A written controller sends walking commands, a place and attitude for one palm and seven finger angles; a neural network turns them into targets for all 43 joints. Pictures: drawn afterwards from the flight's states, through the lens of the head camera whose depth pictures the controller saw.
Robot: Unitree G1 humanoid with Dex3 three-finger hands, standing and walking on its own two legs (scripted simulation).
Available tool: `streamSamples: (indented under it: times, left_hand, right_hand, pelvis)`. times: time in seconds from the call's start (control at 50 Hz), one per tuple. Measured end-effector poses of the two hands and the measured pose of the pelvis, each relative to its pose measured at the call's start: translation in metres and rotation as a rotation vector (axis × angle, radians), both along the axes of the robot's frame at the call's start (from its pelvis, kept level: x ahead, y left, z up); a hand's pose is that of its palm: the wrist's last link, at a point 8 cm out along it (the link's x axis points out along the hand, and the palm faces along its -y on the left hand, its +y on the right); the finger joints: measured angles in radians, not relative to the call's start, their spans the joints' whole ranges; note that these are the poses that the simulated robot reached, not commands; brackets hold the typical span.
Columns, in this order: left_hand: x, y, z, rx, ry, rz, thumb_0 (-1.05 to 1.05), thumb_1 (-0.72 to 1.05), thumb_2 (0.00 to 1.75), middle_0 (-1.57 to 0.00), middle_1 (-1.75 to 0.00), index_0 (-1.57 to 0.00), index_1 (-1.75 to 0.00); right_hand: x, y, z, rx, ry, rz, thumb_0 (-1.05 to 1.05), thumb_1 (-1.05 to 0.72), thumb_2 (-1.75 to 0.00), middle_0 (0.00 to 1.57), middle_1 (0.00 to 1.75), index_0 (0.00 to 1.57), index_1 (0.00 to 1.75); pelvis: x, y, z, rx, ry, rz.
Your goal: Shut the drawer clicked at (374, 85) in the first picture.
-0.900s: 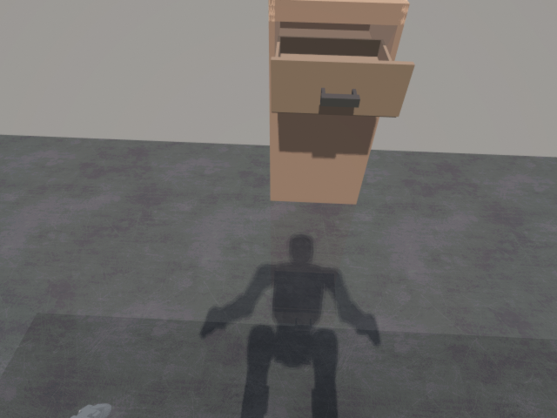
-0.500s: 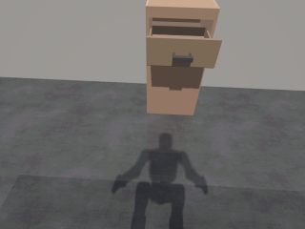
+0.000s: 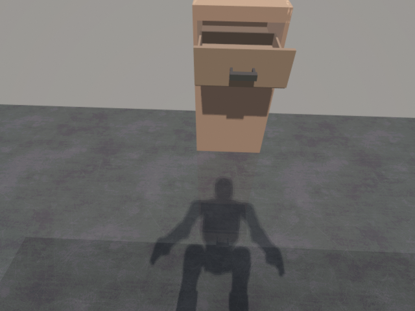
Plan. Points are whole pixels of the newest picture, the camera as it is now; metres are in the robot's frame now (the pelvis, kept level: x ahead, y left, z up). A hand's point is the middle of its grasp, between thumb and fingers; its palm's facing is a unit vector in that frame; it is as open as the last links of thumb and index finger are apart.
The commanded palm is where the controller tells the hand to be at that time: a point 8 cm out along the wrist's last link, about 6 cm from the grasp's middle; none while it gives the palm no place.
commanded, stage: look at it before walking up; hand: left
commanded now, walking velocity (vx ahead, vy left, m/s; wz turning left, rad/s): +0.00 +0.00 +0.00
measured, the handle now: (242, 73) +0.95 -0.08 -0.01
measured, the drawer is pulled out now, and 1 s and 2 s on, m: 0.28 0.28 0.28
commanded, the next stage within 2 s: walk to a spot facing it in 0.54 s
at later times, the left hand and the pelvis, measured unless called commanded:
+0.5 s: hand out of the picture +0.08 +0.25 -0.15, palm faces -0.02 -0.94 -0.33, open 7.4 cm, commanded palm none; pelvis +0.01 +0.00 +0.00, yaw +0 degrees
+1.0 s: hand out of the picture +0.07 +0.21 -0.18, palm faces -0.13 -0.95 -0.28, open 7.4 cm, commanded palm none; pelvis -0.01 -0.01 -0.02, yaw -10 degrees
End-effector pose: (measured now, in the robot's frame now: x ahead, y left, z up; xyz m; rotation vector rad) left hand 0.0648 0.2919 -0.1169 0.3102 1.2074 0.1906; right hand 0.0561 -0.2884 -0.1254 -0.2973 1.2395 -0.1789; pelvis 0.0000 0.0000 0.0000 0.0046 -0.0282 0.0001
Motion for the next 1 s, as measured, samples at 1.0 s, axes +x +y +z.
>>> streamSamples:
  times: [1.0]
  left_hand:
    - [0.005, -0.040, -0.025, -0.047, 0.090, -0.084, 0.00, 0.90, 0.90, -0.20, -0.30, -0.20, -0.30]
  right_hand:
    - [-0.023, 0.019, -0.025, 0.078, -0.055, -0.162, 0.01, -0.91, -0.90, 0.20, 0.30, 0.20, 0.30]
  pelvis:
    - [-0.005, -0.010, -0.017, 0.040, -0.005, -0.169]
